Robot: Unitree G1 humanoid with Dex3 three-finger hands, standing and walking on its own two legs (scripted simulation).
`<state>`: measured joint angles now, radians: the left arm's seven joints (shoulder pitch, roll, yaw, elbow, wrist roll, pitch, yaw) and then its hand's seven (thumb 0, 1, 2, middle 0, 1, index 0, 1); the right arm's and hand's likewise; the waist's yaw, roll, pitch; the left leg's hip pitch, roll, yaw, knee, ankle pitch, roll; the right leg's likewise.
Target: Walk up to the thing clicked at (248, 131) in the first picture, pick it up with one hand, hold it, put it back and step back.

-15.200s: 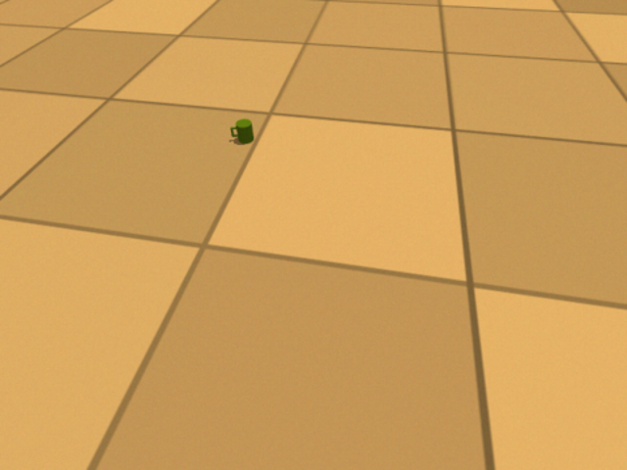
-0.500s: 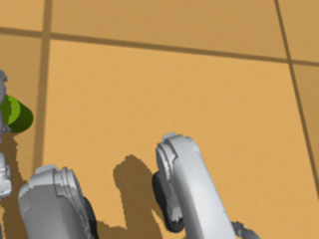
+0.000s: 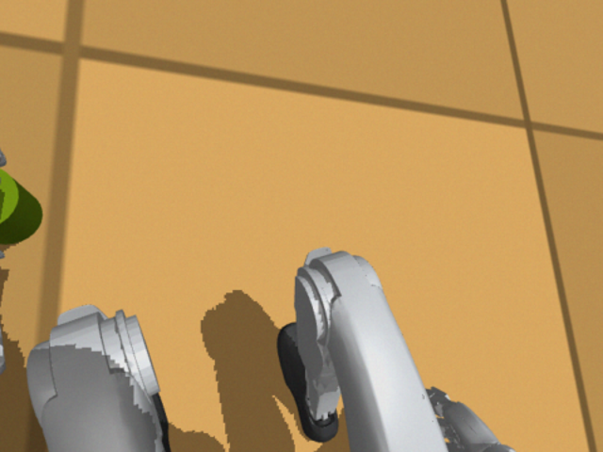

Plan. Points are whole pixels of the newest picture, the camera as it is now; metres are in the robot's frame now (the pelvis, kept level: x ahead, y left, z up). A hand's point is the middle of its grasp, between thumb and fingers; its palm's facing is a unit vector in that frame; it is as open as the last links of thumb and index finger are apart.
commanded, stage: rest palm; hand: left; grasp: from above
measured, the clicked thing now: out of the picture +0.47 +0.34 -0.26
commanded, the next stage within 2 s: close in 0.58 s
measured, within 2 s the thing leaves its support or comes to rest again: neither
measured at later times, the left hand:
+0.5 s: hand out of the picture +0.46 +0.32 -0.23, palm faces -0.44 -0.16 -0.89, open 14.0 cm
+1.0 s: hand out of the picture +0.46 +0.32 -0.22, palm faces -0.42 -0.15 -0.89, open 13.6 cm
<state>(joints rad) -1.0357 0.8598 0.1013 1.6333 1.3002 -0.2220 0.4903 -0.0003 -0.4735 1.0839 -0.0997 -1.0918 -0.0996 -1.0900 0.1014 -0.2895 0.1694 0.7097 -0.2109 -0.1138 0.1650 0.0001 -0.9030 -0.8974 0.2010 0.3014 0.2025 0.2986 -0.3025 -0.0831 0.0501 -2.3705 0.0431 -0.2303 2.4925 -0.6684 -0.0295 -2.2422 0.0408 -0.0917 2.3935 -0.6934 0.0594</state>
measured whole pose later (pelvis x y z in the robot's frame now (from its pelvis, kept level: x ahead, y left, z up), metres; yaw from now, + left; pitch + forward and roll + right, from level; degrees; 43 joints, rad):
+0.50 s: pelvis +0.00 +0.00 -0.01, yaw -2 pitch +29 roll -12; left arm -1.02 0.94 0.16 1.67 1.25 -0.21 0.53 0.00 -0.51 1.05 -0.09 -1.03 -0.06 -1.05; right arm 0.13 -0.30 0.23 0.71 -0.26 -0.16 0.21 0.00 -0.91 -0.90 0.20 0.30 0.20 0.30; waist -0.34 -0.09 0.11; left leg -2.38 0.05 -0.27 2.54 -0.70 -0.03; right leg -2.24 0.06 -0.11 2.41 -0.70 0.07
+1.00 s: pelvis +0.00 +0.01 -0.01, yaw -3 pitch +28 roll -13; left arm -1.05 0.95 0.13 1.71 1.28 -0.22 0.57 0.00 -0.46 1.06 -0.18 -0.99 -0.11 -1.02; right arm 0.08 -0.31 0.25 0.69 -0.27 -0.16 0.21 0.00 -0.90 -0.90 0.20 0.30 0.20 0.30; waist -0.34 -0.11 0.10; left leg -2.37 0.05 -0.28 2.54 -0.70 -0.03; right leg -2.23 0.06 -0.12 2.40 -0.70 0.08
